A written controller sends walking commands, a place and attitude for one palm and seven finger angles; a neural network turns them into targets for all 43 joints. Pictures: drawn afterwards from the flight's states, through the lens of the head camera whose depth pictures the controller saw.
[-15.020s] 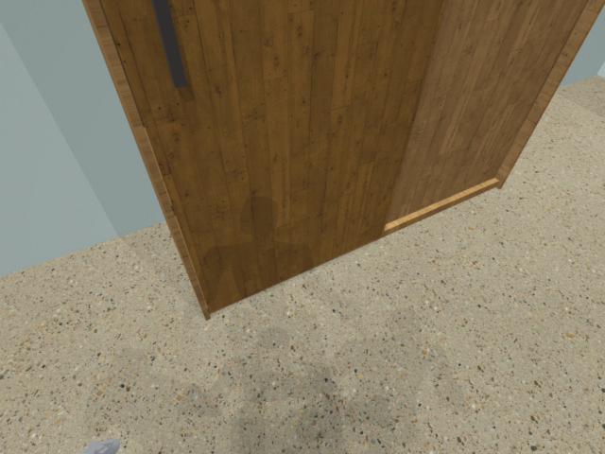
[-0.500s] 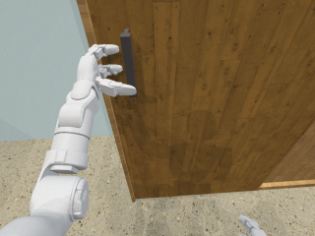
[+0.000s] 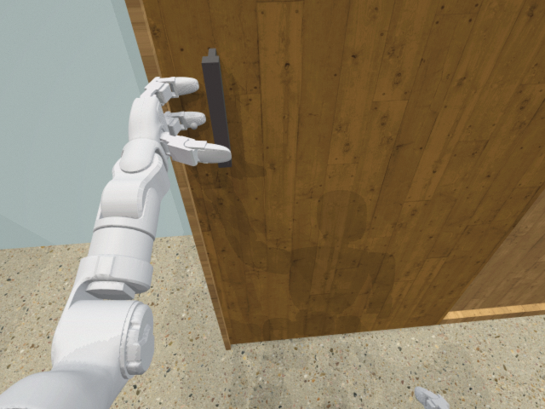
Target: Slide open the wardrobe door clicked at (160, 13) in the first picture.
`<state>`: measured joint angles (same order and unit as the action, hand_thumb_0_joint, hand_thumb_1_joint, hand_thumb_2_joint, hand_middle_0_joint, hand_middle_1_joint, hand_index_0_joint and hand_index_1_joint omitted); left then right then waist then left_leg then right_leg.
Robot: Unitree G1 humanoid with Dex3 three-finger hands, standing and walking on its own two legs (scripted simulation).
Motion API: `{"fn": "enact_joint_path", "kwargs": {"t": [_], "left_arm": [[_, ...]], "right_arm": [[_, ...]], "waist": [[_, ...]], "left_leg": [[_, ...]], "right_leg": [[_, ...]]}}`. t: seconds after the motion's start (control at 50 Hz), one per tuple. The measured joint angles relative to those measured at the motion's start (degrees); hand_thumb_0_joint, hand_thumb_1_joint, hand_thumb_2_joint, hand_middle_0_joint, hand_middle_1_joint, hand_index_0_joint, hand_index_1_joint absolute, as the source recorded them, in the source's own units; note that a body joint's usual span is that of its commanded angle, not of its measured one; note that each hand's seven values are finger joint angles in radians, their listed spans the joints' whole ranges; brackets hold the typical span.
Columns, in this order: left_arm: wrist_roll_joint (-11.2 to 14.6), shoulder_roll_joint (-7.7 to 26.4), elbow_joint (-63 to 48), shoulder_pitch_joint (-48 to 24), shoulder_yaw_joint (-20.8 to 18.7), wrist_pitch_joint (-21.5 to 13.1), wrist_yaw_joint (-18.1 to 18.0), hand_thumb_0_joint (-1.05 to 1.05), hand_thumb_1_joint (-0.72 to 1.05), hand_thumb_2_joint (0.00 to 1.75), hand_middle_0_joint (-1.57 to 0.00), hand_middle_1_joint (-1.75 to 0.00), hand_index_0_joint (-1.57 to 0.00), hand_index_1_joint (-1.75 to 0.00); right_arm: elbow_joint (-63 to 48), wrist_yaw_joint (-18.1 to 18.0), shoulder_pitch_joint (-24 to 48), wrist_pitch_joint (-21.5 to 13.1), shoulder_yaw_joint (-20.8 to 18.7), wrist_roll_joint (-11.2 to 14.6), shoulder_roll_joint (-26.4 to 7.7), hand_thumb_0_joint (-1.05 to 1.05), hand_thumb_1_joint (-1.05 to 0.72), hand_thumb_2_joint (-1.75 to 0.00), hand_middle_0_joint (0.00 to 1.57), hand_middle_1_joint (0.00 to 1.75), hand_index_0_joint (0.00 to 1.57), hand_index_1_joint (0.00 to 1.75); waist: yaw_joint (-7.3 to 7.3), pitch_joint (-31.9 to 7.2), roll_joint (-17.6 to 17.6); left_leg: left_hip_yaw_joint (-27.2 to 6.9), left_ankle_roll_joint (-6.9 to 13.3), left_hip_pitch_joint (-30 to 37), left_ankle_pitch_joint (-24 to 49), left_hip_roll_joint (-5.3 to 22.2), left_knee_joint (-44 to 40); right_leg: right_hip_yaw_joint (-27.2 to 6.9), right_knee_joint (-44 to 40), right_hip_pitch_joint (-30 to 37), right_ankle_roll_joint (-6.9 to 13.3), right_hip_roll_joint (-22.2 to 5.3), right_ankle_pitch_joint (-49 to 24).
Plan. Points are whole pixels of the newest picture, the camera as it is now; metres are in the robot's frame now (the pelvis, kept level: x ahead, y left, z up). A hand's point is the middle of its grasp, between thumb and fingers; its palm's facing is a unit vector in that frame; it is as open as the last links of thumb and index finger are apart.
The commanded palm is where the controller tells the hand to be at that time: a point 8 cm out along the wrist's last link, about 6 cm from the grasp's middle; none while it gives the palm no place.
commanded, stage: slide the fingers in behind the handle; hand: left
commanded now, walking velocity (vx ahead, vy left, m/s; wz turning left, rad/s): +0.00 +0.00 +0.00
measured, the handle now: (219, 110) +0.49 +0.11 +0.22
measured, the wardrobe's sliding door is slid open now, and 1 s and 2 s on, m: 0.00 0.00 0.00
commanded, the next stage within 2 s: grip the handle and tug to test in 1.54 s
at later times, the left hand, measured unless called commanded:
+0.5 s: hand (217, 126) +0.44 +0.10 +0.22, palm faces +0.12 -0.99 +0.02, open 14.0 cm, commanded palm +0.40 +0.16 +0.22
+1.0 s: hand (222, 129) +0.43 +0.09 +0.22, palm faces +0.12 -0.99 +0.02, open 14.0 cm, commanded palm +0.40 +0.14 +0.22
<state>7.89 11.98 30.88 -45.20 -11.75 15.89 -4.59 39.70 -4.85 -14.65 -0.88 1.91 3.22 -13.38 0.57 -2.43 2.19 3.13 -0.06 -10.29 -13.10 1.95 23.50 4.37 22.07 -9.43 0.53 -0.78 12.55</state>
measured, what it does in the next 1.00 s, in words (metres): stands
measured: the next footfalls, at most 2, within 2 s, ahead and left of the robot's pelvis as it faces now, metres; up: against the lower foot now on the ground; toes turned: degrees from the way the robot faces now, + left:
none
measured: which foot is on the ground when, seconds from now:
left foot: down 0.00-1.00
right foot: down 0.00-1.00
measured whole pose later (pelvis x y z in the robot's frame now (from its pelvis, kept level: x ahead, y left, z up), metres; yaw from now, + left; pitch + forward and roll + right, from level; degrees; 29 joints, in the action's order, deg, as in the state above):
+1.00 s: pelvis +0.01 -0.01 +0.00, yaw +0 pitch +0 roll +0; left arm 7.2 6.5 27.2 -45.0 -7.9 19.8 -9.9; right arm 39.4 -4.4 -11.5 0.0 1.9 2.5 -12.6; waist 0.1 -2.3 2.0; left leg 2.6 -0.5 -9.3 -13.4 2.0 23.1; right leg 4.8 22.2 -8.5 0.8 -0.7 13.3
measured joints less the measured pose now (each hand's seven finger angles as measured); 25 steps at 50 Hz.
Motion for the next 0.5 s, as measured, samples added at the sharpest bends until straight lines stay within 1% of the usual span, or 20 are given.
{"fn": "enact_joint_path", "kwargs": {"t": [0.06, 0.14, 0.28, 0.4, 0.5], "left_arm": [[0.08, -0.40, -1.21, 0.97, 0.38, -0.01, -0.32, -0.02, -0.50, 0.30, -0.32, -1.21, -0.32, -1.21], [0.15, -1.23, -1.97, 1.36, 1.46, 0.79, -0.63, -0.02, -0.50, 0.30, -0.31, -1.21, -0.31, -1.21], [-0.10, -2.89, -3.00, 0.52, 2.80, 1.54, -2.36, -0.02, -0.51, 0.30, -0.30, -1.20, -0.31, -1.20], [-0.44, -3.64, -0.63, -1.43, 3.16, 2.23, -3.27, -0.02, -0.51, 0.30, -0.30, -1.20, -0.31, -1.20], [-0.32, -3.90, -0.25, -1.49, 2.24, 2.12, -3.79, -0.02, -0.50, 0.30, -0.30, -1.20, -0.31, -1.20]], "right_arm": [[-0.03, 0.15, -0.08, -0.11, -0.12, 0.08, -0.08, 0.01, -0.91, -0.90, 0.21, 0.30, 0.21, 0.30], [0.12, 0.18, 0.36, -0.25, -0.04, 0.17, -0.02, 0.01, -0.91, -0.90, 0.20, 0.30, 0.21, 0.30], [0.05, 0.22, 1.85, -0.71, 0.12, -0.15, 0.36, 0.01, -0.91, -0.90, 0.20, 0.30, 0.21, 0.30], [0.12, 0.25, 2.56, -0.23, 0.52, -0.36, 0.75, 0.01, -0.91, -0.90, 0.21, 0.30, 0.21, 0.30], [-0.16, 0.31, 2.32, 0.18, 0.51, -0.66, 0.92, 0.01, -0.91, -0.90, 0.21, 0.30, 0.21, 0.30]], "waist": [[-0.10, -0.05, 0.11], [-0.27, 0.09, 0.03], [-0.37, 0.23, 0.06], [-0.31, -0.03, 0.11], [-0.18, 0.05, 0.12]], "left_leg": [[0.06, 0.02, 0.21, 0.01, -0.01, -0.06], [-0.13, 0.03, 0.34, 0.02, -0.06, 0.00], [-0.28, -0.03, 0.19, 0.09, -0.11, 0.08], [-0.36, -0.12, 0.20, 0.17, -0.11, -0.20], [-0.16, -0.24, 0.26, 0.24, 0.01, -0.62]], "right_leg": [[-0.06, -0.08, 0.20, -0.03, 0.00, -0.04], [0.11, -0.06, 0.43, -0.04, -0.05, -0.01], [0.24, 0.15, 0.27, 0.01, -0.10, 0.05], [0.32, 0.12, 0.20, 0.06, -0.09, 0.15], [0.11, -0.01, 0.02, 0.19, 0.05, 0.16]]}}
